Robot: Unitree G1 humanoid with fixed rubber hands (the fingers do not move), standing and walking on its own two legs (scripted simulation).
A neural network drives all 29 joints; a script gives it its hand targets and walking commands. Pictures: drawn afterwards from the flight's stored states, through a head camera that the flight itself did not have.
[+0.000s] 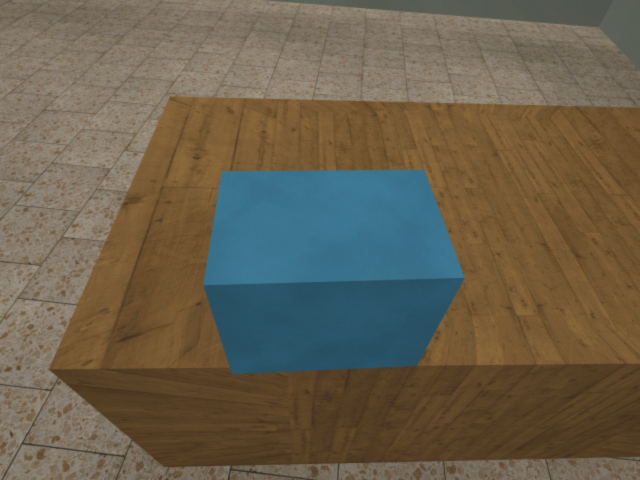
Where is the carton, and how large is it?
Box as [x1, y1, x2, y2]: [203, 170, 464, 373]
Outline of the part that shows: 221,172 203,285 232,373 416,365 464,277 424,170 315,170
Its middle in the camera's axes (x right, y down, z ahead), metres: +0.01 +0.05 +0.57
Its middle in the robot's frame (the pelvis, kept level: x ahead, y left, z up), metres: +0.40 +0.00 +0.01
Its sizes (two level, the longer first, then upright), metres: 0.285 0.189 0.236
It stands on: a pedestal, 0.67 m high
